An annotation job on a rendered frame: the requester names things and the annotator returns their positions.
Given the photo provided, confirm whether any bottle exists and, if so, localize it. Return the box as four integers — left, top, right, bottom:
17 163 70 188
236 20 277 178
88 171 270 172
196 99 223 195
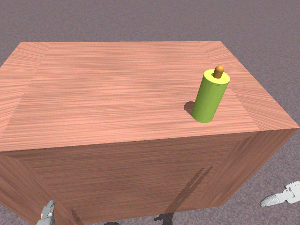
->
192 65 230 123

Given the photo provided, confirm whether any right robot hand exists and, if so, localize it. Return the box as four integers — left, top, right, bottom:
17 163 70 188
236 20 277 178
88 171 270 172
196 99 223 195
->
260 181 300 207

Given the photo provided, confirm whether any left robot hand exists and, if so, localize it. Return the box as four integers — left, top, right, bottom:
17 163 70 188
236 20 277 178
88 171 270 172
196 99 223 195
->
36 200 55 225

